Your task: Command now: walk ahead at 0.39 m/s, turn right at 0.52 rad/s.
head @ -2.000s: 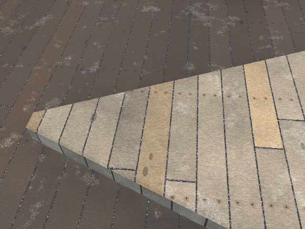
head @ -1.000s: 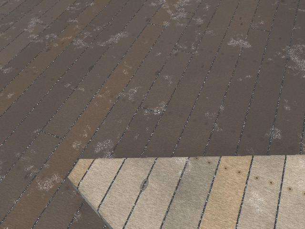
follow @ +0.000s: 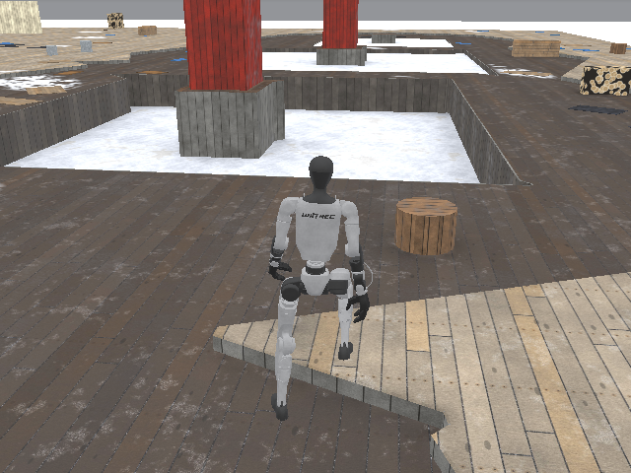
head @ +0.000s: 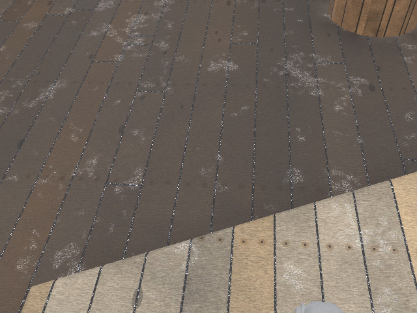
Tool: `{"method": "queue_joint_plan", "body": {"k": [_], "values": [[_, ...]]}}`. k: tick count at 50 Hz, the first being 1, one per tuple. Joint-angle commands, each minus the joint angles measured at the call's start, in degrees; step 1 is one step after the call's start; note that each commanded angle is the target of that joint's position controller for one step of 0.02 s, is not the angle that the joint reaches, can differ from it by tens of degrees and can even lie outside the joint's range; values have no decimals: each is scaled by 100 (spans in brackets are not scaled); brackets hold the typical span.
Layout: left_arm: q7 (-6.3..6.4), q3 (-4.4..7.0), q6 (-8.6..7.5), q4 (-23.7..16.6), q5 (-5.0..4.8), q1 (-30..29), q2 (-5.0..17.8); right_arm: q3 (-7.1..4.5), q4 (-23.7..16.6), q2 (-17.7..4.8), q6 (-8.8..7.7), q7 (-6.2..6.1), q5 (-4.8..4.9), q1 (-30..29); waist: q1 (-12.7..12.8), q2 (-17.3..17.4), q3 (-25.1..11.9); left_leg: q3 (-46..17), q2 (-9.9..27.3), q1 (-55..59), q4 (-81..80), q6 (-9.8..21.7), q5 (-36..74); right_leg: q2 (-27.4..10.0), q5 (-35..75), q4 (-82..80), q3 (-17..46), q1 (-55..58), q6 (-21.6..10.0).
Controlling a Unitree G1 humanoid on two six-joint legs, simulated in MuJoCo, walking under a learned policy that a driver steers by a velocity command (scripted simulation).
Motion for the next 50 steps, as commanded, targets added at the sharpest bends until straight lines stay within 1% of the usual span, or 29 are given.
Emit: {"method": "queue_joint_plan", "body": {"k": [1,3,4,5,6,7,8,9,10,12,15,18,23,26,29,32,34,35,36,37,38,39,40,41,43,45,47,49,50], "values": [[-49,2,-92,-518,117,-165,298,-377,-682,-1761,-154,56,46,-970,608,639,180,137,985,-2702,-1971,1195,262,174,512,-1768,-936,3161,-110],[-6,288,-121,-300,135,399,793,-400,-626,-1779,-91,161,162,-706,907,549,-65,472,774,-1405,-319,1184,3965,860,47,-2744,-1413,3401,-571],[-2,469,-137,-161,65,993,1005,-378,-657,-1736,-88,216,184,-560,1209,696,-587,370,817,-1095,899,1159,5822,1316,454,-3572,-1474,4298,-829],[-16,723,-99,-11,58,1749,1549,-296,-870,-1569,-148,206,153,-657,1629,493,-886,83,758,-1439,2734,887,5746,1504,749,-4756,-499,5267,-1085],[24,892,-134,67,97,1807,2632,-43,-1477,-400,-276,283,-88,-561,862,-2820,-1316,-627,-557,-3659,5472,293,-597,41,-368,-7208,3811,6137,-1723],[-16,762,-263,217,139,1991,2267,-162,-1200,-618,-506,445,56,-191,773,-2098,-2114,-2278,-836,-3968,6935,474,-559,-721,-1459,-8773,5869,6176,-1748],[-122,615,-368,272,158,1855,1799,-177,-1235,-510,-539,473,332,-408,638,-1353,-1396,-2106,-758,-4432,7396,681,-41,-969,-2091,-8869,5512,5634,-1479],[-241,510,-465,389,84,1536,1403,-141,-1422,-466,-563,388,295,-1007,599,-899,-389,-1815,-548,-4769,7479,869,240,-830,-2027,-8497,4721,4705,-1321],[-317,415,-521,513,183,1172,1088,-145,-1551,-541,-549,300,129,-1383,463,-743,0,-1724,-301,-4771,7361,997,542,-631,-1271,-7996,3742,3926,-1134],[-324,256,-586,803,355,1056,419,-105,-1610,-481,-399,340,102,-1043,78,-1100,-148,-1779,-112,-4348,7649,1271,932,-240,-199,-7709,2475,3424,-967],[-256,206,-647,1098,243,1330,455,-1,-1816,-453,-309,428,118,-1160,-70,-572,-89,-1773,-215,-5109,7350,1432,1281,-152,937,-8121,1789,4100,-902],[-85,241,-634,1126,230,1554,621,9,-1810,-606,-236,455,130,-1468,95,-249,40,-1686,-377,-5330,5623,1210,1988,40,2167,-8688,736,4619,-677],[228,209,-762,1345,227,2070,883,-13,-2124,-500,-288,556,213,-2482,471,-463,-28,-1356,-787,-5019,3095,1059,3144,96,4040,-9138,-373,5649,-196],[303,215,-747,1464,224,2304,976,-13,-2345,-404,-305,696,304,-2980,624,-511,218,-1157,-798,-4731,1944,1060,3252,-7,4403,-9335,-627,6118,-25],[367,277,-701,1504,239,2411,1218,-46,-2564,-416,-361,893,291,-3228,639,-566,232,-758,-1078,-4102,1134,1137,3099,1,5920,-9038,-966,6663,110],[511,392,-564,1452,268,2396,1435,-161,-2559,-712,-388,1008,289,-2770,303,-956,-12,-290,-1539,-3320,1234,1306,2184,-142,8687,-7865,-1078,7166,204],[615,498,-440,1241,344,2077,1651,-372,-2218,-1253,-318,913,298,-1325,-417,-1100,-525,-601,-1522,-2011,1012,1594,1727,-232,9419,-5957,-950,6973,352],[580,511,-471,1023,349,1509,1758,-418,-1961,-1462,-291,807,182,-120,-1130,-820,-1120,-1474,-884,-350,797,1969,2264,-42,8015,-4080,-957,6013,290],[445,309,-608,768,451,1914,847,-472,-1884,-1722,-218,720,129,99,-639,1177,-1718,-3708,578,2399,1565,2991,2651,1176,790,-1368,-636,2857,625],[221,236,-877,599,187,2210,929,-386,-1973,-1519,-242,642,71,-189,-418,748,-2623,-6072,1375,2860,476,3710,354,1296,-125,-253,802,1680,523],[125,349,-1047,253,-67,1150,1409,-350,-2064,-1156,-215,551,92,-235,-698,181,-1756,-5356,951,2189,38,3222,-286,926,379,-652,984,1247,258],[86,315,-1100,-6,-46,747,1375,-280,-2120,-1042,-241,534,90,-709,-296,-422,-802,-4696,727,1016,-239,2944,215,772,782,-1293,756,1220,105],[112,313,-1069,35,141,823,1312,-224,-2254,-898,-288,539,89,-1071,54,-866,-518,-4217,418,132,-397,2769,821,584,1062,-1859,607,1615,43],[119,345,-998,45,230,1074,1320,-229,-2377,-962,-301,521,39,-1326,314,-781,-272,-3856,162,-685,-466,2732,1294,454,1169,-2250,576,2072,93],[159,390,-837,-30,266,1242,1356,-260,-2468,-1067,-309,527,44,-1435,529,-541,-45,-3447,-105,-1668,-532,2671,1790,251,1221,-3064,448,2529,231],[223,313,-756,-261,354,844,1167,-314,-2490,-1281,-305,484,80,-1383,483,-306,86,-2838,-397,-2664,-492,2522,2392,307,1525,-4456,93,3148,414],[216,203,-709,-415,398,288,878,-391,-2402,-1461,-209,405,136,-1054,189,29,-108,-2552,-696,-2903,-222,2254,2072,578,2543,-5426,-105,3737,435],[186,221,-693,-448,283,211,941,-398,-2339,-1436,-94,384,146,-773,41,294,-423,-2615,-728,-2698,138,2116,1876,847,3219,-5792,-113,4060,500],[-169,-190,-578,-233,974,1073,316,-184,-2354,-1137,-443,762,-671,-919,314,844,-707,-2336,-854,-3190,465,1825,1169,671,3427,-5054,-155,4873,400]]}}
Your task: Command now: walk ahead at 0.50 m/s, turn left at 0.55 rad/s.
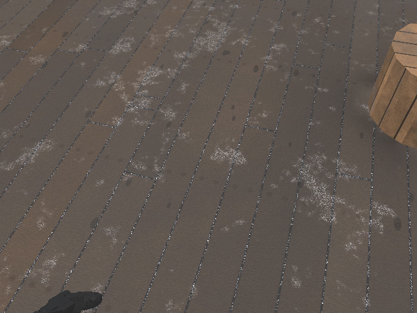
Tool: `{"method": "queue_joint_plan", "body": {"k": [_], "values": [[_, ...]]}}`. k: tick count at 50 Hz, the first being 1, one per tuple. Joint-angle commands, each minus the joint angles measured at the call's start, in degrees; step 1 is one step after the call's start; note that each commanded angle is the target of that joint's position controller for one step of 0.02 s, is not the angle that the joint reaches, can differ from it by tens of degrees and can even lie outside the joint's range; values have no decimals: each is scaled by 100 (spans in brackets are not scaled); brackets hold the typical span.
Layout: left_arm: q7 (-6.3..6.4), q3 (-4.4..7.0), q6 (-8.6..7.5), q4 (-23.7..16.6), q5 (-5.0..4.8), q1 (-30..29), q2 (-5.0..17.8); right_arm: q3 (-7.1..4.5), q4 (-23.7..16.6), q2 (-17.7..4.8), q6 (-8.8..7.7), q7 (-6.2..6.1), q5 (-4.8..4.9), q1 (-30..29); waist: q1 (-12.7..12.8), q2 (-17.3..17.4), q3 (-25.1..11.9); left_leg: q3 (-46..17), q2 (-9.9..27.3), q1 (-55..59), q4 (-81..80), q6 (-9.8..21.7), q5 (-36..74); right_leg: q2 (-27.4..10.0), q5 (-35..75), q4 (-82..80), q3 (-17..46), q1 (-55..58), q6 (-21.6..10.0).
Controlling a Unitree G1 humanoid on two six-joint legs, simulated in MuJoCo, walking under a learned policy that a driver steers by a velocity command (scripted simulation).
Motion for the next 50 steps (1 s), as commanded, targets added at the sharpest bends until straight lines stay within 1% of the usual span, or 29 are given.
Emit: {"method": "queue_joint_plan", "body": {"k": [1,4,5,6,7,8,10,14,16,17,19,21,22,23,25,26,27,28,29,31,32,34,37,42,44,45,46,48,50], "values": [[-375,-115,190,30,528,1361,149,-137,-589,-763,-444,408,-538,-585,633,742,-382,-617,948,-2136,-175,715,642,349,132,901,-824,2762,16],[-94,200,42,348,203,3027,1013,-123,-1129,-772,-661,380,-239,-1543,1595,-134,-434,-1112,638,-2674,1935,426,1038,775,-655,-186,-968,4329,-182],[20,223,-80,554,179,3872,1203,12,-1110,-137,-723,405,-272,-1192,1679,-863,-884,-794,21,-2746,3902,123,300,-124,-410,-1048,278,5058,-1104],[-160,59,-114,167,-17,3039,1416,191,-698,530,-738,438,-329,488,470,-1595,-1438,-362,-443,-3880,5741,-194,-2389,-1705,2484,-1396,2665,5506,-3019],[-253,131,-126,63,21,2469,1379,53,-582,-106,-717,494,-332,681,438,-1212,-430,-323,30,-5250,6789,-352,-2290,-2405,1166,-2274,4416,4768,-3408],[-275,14,-145,156,-179,2019,894,25,-541,-399,-572,329,-345,-2,474,-566,-20,-317,742,-5425,7074,-357,-1450,-2244,-628,-2300,3711,3878,-2878],[-186,-355,-138,133,-98,1359,-189,147,-609,-301,-353,115,-502,-652,393,2,-464,-120,1300,-4234,5905,-611,-508,-1301,-530,-2157,1852,2921,-2202],[243,-260,-170,466,194,1710,316,306,-563,-156,-322,500,-484,-1044,668,-239,7,513,1532,-3389,4253,-612,938,-585,-300,-2389,-27,2462,-1557],[397,-291,-298,807,35,2631,178,280,-649,-259,-417,550,-480,-1679,1112,-176,71,563,1632,-4206,2584,-528,2590,-390,-125,-1828,-447,3628,-1302],[409,-267,-323,908,-102,2811,172,289,-630,-269,-407,554,-388,-1964,1212,-52,217,722,1580,-3739,1275,-517,3334,-190,-569,-1694,-709,3372,-1144],[153,-174,-284,992,138,2771,611,325,-622,-154,-211,568,-239,-2090,1012,-349,397,1122,1244,-1575,953,-457,3994,-265,-1156,-2104,-881,1738,-1215],[-23,-174,-319,907,104,2287,615,238,-563,-485,-64,530,-348,-1822,594,-259,731,877,1314,-1190,949,-312,3895,-525,-1308,-1955,-851,1565,-1111],[99,108,-79,1029,-691,2197,892,192,-836,-295,-28,492,595,-2344,725,-120,994,707,809,-1372,504,-208,3262,-368,-584,-1342,-1102,1661,-924],[145,86,75,1077,-679,2423,857,223,-767,-247,-34,524,592,-2174,694,117,717,931,676,-1319,192,-180,3297,-367,-92,-629,-1262,2244,-789],[174,103,261,1128,-457,2496,709,27,-202,-320,-5,528,279,-648,60,125,-252,1256,446,400,-347,52,3896,-178,610,1492,-1649,2275,-542],[136,128,208,1056,-390,2431,668,-146,177,-659,63,414,174,382,-419,286,-654,884,875,1989,-439,337,5174,219,-642,3336,-1862,1277,-227],[65,-11,124,819,-239,2975,64,-195,103,-1196,55,270,-15,641,-148,1342,-1495,-762,2314,4347,1425,1173,8508,626,-4737,5844,-1436,-1139,122],[-46,-62,5,489,-382,2973,457,-190,-135,-1263,82,196,-2,698,-369,1351,-2996,-1913,3164,4973,1466,2074,8591,454,-4371,6261,-290,-1451,164],[-40,-17,-14,188,-466,2463,708,-186,-359,-1178,192,102,42,162,-305,974,-3104,-2008,3131,4537,1017,2127,6785,211,-3943,6227,-95,-1686,116],[199,45,145,139,-355,2151,696,-56,-556,-892,273,-58,68,-761,252,-87,-2221,-2075,3034,2038,33,1884,3935,27,-2195,5132,-91,-1271,89],[313,87,327,181,-363,2219,687,-20,-575,-826,261,-88,-34,-1164,629,117,-1750,-2375,3153,651,-195,2003,3589,-111,-1981,4716,11,-548,231],[400,172,508,200,-207,2118,604,-15,-439,-803,238,-79,5,-1262,867,130,-805,-1212,2226,-954,-336,1451,3425,-3,-1875,2920,-209,360,340],[374,123,459,114,-203,1571,247,-60,-417,-828,266,-215,-3,-1210,680,430,-1170,-483,1672,-997,-166,1024,3733,308,-948,1053,-470,1333,311],[261,200,613,-56,-236,1020,187,27,-308,-427,376,-218,46,-1131,571,793,-808,-846,1615,-1322,-347,710,339,437,-592,-565,-487,2323,36],[196,241,620,-103,-93,1037,234,132,-167,-93,368,-192,4,-734,557,594,-512,-834,1283,-1605,-100,171,-908,293,-429,-1448,-436,2972,-182],[169,323,620,-174,-29,1114,631,133,-86,-24,335,-179,-41,-274,304,-64,-434,-552,861,-1984,449,-203,-1655,-320,255,-1573,74,3362,-419],[124,392,620,-105,-3,926,759,90,-109,-63,301,-167,97,30,5,-1113,-488,171,559,-1515,690,-410,-1306,-650,-710,-2005,527,2692,-846],[73,289,546,-117,-34,642,306,-35,-60,-356,380,-215,79,-500,173,-1042,-14,488,545,-598,1036,-568,-905,-323,-4025,-2825,733,1338,-804],[114,421,509,-87,-181,688,736,-110,-30,-380,432,-260,24,-436,202,-1374,289,885,370,-762,1743,-580,-1198,-493,-4615,-3152,1028,1209,-901]]}}
Over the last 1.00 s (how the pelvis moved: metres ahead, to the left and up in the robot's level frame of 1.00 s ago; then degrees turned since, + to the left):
0.55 -0.18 0.11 12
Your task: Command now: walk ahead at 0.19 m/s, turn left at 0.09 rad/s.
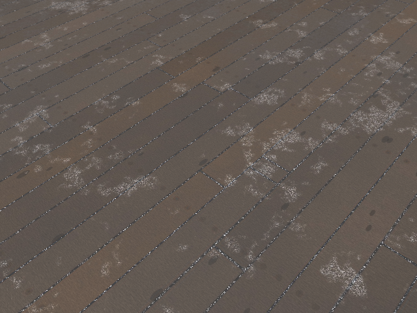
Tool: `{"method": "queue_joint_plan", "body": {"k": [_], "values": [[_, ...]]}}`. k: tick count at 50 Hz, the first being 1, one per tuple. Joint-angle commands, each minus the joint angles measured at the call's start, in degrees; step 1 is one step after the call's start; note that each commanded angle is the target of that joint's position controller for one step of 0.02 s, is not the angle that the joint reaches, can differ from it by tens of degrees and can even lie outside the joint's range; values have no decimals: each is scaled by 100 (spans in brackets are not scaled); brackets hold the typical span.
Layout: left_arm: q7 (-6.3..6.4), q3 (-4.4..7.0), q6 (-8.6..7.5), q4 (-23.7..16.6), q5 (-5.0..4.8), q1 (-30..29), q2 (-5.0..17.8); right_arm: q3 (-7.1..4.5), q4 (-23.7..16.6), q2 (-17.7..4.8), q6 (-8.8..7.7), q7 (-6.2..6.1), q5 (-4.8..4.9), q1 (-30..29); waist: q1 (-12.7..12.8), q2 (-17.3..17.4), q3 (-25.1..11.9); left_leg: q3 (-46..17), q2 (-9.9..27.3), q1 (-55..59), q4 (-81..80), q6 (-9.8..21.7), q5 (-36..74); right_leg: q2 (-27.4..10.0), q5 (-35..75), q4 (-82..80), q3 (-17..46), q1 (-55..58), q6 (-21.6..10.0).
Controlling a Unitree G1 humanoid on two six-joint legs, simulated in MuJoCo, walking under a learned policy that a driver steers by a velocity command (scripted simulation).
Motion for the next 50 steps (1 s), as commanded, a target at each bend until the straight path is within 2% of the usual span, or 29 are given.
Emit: {"method": "queue_joint_plan", "body": {"k": [1,4,7,8,9,10,11,12,13,14,17,20,24,26,28,29,30,31,32,33,34,35,36,37,39,41,43,47,50], "values": [[50,395,-124,-288,-165,-11,1257,-268,-283,-640,-61,-37,9,41,22,-1470,655,560,-32,-207,879,-4,-403,-1217,-3199,-2325,1831,-422,-799],[88,404,-174,-187,-268,138,1181,-237,-263,-363,-282,20,149,-65,72,-1182,680,552,187,-350,480,311,-705,-1340,-2400,-2211,1850,-4,-981],[73,370,-171,-140,-329,-95,932,-288,63,-292,-417,88,123,573,-246,-972,369,688,57,1220,-750,506,16,-864,-1872,-1648,1190,-442,-787],[60,308,-200,-229,-302,-322,695,-330,217,-408,-434,76,124,1088,-436,-563,254,81,470,1773,-1107,634,-254,-616,-1530,-862,879,-864,-589],[12,184,-297,-414,-317,-499,203,-429,369,-851,-450,29,110,1651,-480,775,167,-1676,1461,2509,-1900,1111,-1489,164,-982,939,-208,-1990,-173],[11,241,-443,-661,-447,-811,555,-499,319,-1233,-482,81,46,1775,-637,1523,574,-3540,2446,2449,-2691,1859,-1885,245,-1508,1862,-94,-3019,-191],[-1,339,-532,-652,-512,-877,833,-427,244,-1055,-547,41,-20,1544,-506,1025,838,-3620,2597,2492,-2617,1979,-1708,-116,-1319,2610,327,-3594,-271],[-30,346,-567,-533,-442,-728,829,-362,185,-884,-585,18,22,1381,-368,711,766,-3120,2382,2649,-2517,1792,-1388,-235,-800,2871,393,-3793,-342],[-55,349,-578,-435,-319,-606,806,-346,138,-869,-588,16,56,1203,-264,480,602,-2545,2185,2702,-2471,1540,-912,-314,-341,2924,344,-3782,-376],[-93,362,-571,-367,-258,-552,803,-311,130,-795,-571,11,73,1069,-195,360,561,-2024,2031,2628,-2488,1334,-303,-415,78,2771,379,-3671,-368],[-229,290,-481,-331,-281,-667,549,-229,274,-571,-529,-9,25,1184,-228,432,508,-595,1579,2167,-2622,1009,1288,-364,1004,2092,86,-2933,-223],[-308,198,-421,-567,-317,-1190,366,-258,356,-788,-535,-63,33,1260,-384,413,596,81,1508,1888,-2668,896,1821,-222,1641,1139,-72,-2422,-174],[-422,189,-394,-815,-353,-1615,476,-297,487,-988,-547,-62,114,1280,-447,476,828,445,1744,1967,-2685,782,1809,-155,1771,331,-251,-1986,-317],[-494,207,-389,-902,-345,-1669,553,-324,526,-1028,-532,-36,154,1199,-373,456,908,649,1842,2154,-2476,699,2433,-92,1427,137,-390,-1783,-525],[-512,305,-368,-894,-285,-1312,746,-389,494,-1232,-497,-47,167,1059,-67,569,555,939,1827,2305,-1642,578,4600,249,923,103,-741,-946,-787],[-496,430,-353,-722,-286,-580,951,-407,469,-1312,-459,-70,150,982,371,554,110,1173,1694,2195,-663,461,5458,508,921,-19,-906,30,-934],[-433,589,-322,-471,-318,414,1253,-387,413,-1271,-466,-99,109,976,837,383,-402,1307,1518,1339,671,280,5404,598,1091,-78,-704,1632,-1151],[-330,763,-317,-395,-315,1109,2010,-209,98,-782,-568,-60,-54,1268,828,-997,-1215,1310,853,-984,3169,-85,2477,-902,778,-304,1949,3984,-1985],[-342,685,-350,-351,-361,1395,1974,-71,77,-563,-823,72,-8,1369,722,-1467,-2368,30,11,-2066,4438,-153,-1265,-1879,-580,-1753,4914,4862,-2675],[-335,562,-361,-298,-253,1277,1550,-262,-47,-1116,-957,116,243,701,879,-938,-1702,-368,363,-2726,4639,-16,-828,-1653,-682,-1929,4297,4588,-2220],[-312,514,-385,-302,-249,865,1402,-235,-208,-1070,-1007,75,280,234,713,-715,-885,-189,566,-2780,4258,58,-355,-1407,34,-1886,3411,3658,-1951],[-311,463,-394,-401,-255,359,1302,-231,-242,-984,-990,-1,125,10,414,-18,-350,-114,782,-2393,3762,82,40,-1109,809,-1940,2680,2540,-1734],[-316,452,-423,-490,-189,44,1249,-282,-247,-981,-929,-45,38,141,104,-185,-255,-143,943,-1888,3361,55,246,-948,1394,-1983,2293,1797,-1715],[-316,439,-437,-574,-161,-137,1172,-293,-258,-973,-836,-44,21,267,-72,-288,-234,-175,1019,-1511,3187,23,330,-790,1578,-2116,2111,1341,-1709],[-303,426,-480,-550,-221,-171,1107,-298,-251,-853,-686,-45,-19,323,-177,-333,-183,-80,1018,-1263,2827,-84,488,-637,1712,-2284,1775,807,-1734],[-226,443,-490,-468,-274,27,1171,-282,-413,-783,-620,-58,-80,-50,-106,-360,-14,-7,941,-1419,2248,-226,912,-567,1731,-2368,1582,527,-1754],[-158,456,-467,-367,-287,285,1241,-248,-597,-720,-635,-58,-71,-621,89,-355,152,-39,848,-1581,1386,-292,1581,-498,1455,-2391,1563,504,-1653],[-87,488,-404,-212,-348,581,1348,-188,-802,-651,-727,45,0,-1436,386,-523,255,-33,507,-1118,-106,-306,2503,-360,1004,-2251,1575,510,-1413],[-75,496,-362,-95,-385,812,1341,-196,-970,-748,-816,119,76,-1809,501,-540,322,-116,358,-940,-597,-262,2377,-479,742,-1955,1962,806,-1404]]}}
Over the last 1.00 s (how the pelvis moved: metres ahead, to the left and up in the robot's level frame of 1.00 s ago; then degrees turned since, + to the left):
0.40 -0.02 -0.12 25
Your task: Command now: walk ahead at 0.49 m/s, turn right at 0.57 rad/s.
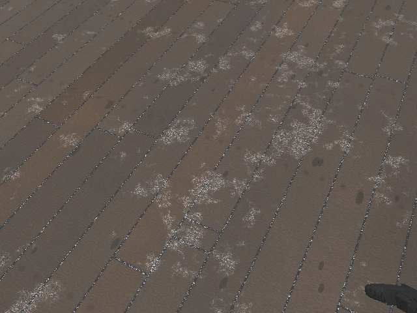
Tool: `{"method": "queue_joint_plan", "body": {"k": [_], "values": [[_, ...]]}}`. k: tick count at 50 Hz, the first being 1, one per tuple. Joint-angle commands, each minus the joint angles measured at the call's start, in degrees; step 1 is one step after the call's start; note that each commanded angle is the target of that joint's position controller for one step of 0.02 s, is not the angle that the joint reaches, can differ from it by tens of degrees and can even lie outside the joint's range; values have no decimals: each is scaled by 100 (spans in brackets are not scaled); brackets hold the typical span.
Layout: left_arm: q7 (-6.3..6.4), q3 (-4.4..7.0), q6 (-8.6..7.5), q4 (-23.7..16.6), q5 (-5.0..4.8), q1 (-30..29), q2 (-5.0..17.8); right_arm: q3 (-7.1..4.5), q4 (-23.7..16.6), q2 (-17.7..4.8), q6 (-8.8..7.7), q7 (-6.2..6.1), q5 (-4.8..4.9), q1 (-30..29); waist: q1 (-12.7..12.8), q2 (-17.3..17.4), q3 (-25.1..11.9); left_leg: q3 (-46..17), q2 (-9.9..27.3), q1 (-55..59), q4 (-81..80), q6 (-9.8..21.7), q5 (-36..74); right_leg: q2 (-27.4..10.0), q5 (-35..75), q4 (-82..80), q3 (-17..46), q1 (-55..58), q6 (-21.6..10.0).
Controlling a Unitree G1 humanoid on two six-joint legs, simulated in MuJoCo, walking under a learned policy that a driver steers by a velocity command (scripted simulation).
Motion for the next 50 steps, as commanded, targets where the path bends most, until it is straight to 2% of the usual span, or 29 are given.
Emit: {"method": "queue_joint_plan", "body": {"k": [1,3,5,6,7,8,9,10,11,13,17,22,25,27,29,30,31,32,33,34,35,36,37,38,39,41,44,47,50], "values": [[57,237,-31,-263,-33,108,861,-113,-569,-518,-183,78,71,-653,-24,-640,-21,113,-290,702,-518,47,-61,-1396,472,-354,1391,-240,-798],[80,256,11,-265,-5,74,885,-176,-575,-659,-250,109,101,-501,-147,-825,-100,119,-356,1044,-718,165,-591,-1452,747,4,1679,33,-727],[75,202,37,-353,4,-100,709,-293,-395,-832,-308,70,84,325,-599,-898,-480,255,-319,2321,-1101,450,-675,-1163,1328,723,1599,-89,-495],[39,84,6,-464,59,-203,392,-384,-319,-1101,-322,20,-19,1163,-997,-522,-1166,-416,488,3787,-939,838,-861,-865,1072,2084,1174,-738,-271],[42,-23,-35,-560,-50,560,70,-505,-160,-1592,-258,-4,-121,1928,-834,1109,-2006,-2735,1865,5903,-1142,1832,-1668,-10,-1086,3992,289,-2694,207],[75,18,-48,-525,-111,664,552,-441,-75,-1214,-207,42,38,1998,-856,1434,-1912,-3884,2258,5934,-1527,1984,-2886,-395,-1905,5000,198,-3657,297],[79,128,-13,-513,-80,163,960,-320,-184,-771,-162,24,64,1726,-987,763,-1113,-3099,1968,5260,-1646,1696,-3025,-658,-1379,5355,199,-3920,354],[83,144,26,-589,1,-225,954,-251,-236,-619,-100,11,20,1442,-935,352,-639,-2274,1690,4578,-1718,1459,-2441,-851,-921,5344,-27,-3809,395],[58,149,30,-681,71,-477,868,-202,-200,-510,-63,10,-4,1249,-839,235,-262,-1720,1437,3980,-1878,1360,-1846,-989,-608,5101,-71,-3703,416],[-16,143,69,-744,17,-465,643,-161,-130,-442,-76,13,-50,1129,-618,469,-42,-965,1143,3305,-2182,1239,-1262,-1214,-316,4799,-197,-3294,397],[-38,65,143,-875,39,-744,381,-235,119,-675,-141,30,-2,1242,-579,297,60,-170,1152,3093,-2505,1392,-402,-1319,132,4145,-307,-3425,510],[-164,-54,20,-989,79,-1520,212,-237,406,-867,-77,40,87,1472,-768,188,178,642,951,3182,-2559,1278,70,-1221,1415,2303,-640,-3014,434],[-270,-98,-34,-1165,43,-2102,188,-245,620,-1015,-6,47,178,1857,-941,171,352,692,1094,3463,-2543,1256,-7,-1160,1476,1603,-906,-2827,346],[-315,-77,-47,-1278,27,-2303,280,-259,740,-1104,62,53,214,2009,-918,241,418,663,1272,3845,-2403,1209,305,-1090,1073,1294,-978,-2789,213],[-330,-4,-60,-1279,62,-2126,451,-282,811,-1234,135,32,245,2021,-691,385,249,765,1320,4107,-1922,1109,1591,-866,622,1005,-1157,-2240,12],[-309,88,-65,-1143,95,-1596,603,-286,836,-1294,171,12,261,1965,-333,426,-105,958,1207,4056,-1269,999,2560,-666,727,769,-1329,-1376,-131],[-260,234,-51,-855,113,-692,864,-239,842,-1214,189,-19,243,1980,108,355,-647,1203,970,3625,-229,839,2915,-539,994,658,-1389,-13,-300],[-159,372,-8,-642,159,387,1312,-118,657,-964,156,-45,78,1935,507,-266,-1471,1334,694,2196,1587,601,1124,-1569,1422,967,-140,1916,-648],[-157,388,-14,-596,158,419,1739,121,513,-252,33,23,22,2563,-9,-1727,-2251,935,-347,116,3483,292,-3417,-2959,289,229,2754,3390,-1582],[-160,268,-31,-604,126,497,1205,-30,588,-848,-82,64,185,2155,279,-1153,-2282,145,-161,-451,4129,342,-3606,-2933,-150,-164,3108,3255,-1505],[-155,184,-61,-576,135,145,995,-82,396,-998,-120,83,333,1659,223,-999,-1364,241,81,-845,4205,390,-3161,-2764,285,-232,2113,2553,-1258],[-162,118,-99,-567,139,-134,825,-65,404,-926,-126,56,250,1395,67,-530,-853,276,327,-550,3866,414,-2721,-2474,1418,-233,1280,1649,-993],[-183,91,-117,-556,171,-482,702,-83,389,-845,-84,42,189,1421,-210,-558,-636,314,453,-409,3569,365,-2363,-2337,1451,-456,895,1085,-975],[-192,65,-167,-556,219,-660,573,-86,454,-784,5,43,184,1564,-390,-568,-521,230,589,-26,3466,352,-2102,-2226,1375,-758,661,563,-947],[-192,78,-227,-507,232,-738,557,-74,487,-667,94,44,217,1691,-489,-678,-464,181,587,208,3379,303,-1998,-2259,1321,-984,521,241,-1009],[-183,95,-336,-367,214,-813,567,-56,485,-514,233,28,208,1658,-599,-540,-175,101,579,136,3082,205,-1768,-2226,1480,-1284,5,-72,-981],[-99,139,-378,-149,271,-660,673,-66,345,-471,268,20,166,1219,-499,-421,73,-52,505,-279,2355,155,-836,-2138,1728,-1451,-601,6,-816],[-49,152,-371,-42,246,-655,767,-34,234,-399,224,117,151,823,-364,-425,186,176,387,-110,1317,211,135,-1977,1810,-1518,-1225,82,-597],[-6,183,-326,145,191,-382,882,26,-10,-306,214,212,139,235,-106,-342,401,448,311,-162,633,317,373,-2098,1827,-1519,-1507,456,-511]]}}
Over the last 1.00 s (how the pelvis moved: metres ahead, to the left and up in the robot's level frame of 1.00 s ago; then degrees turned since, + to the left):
0.42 -0.11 0.02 -21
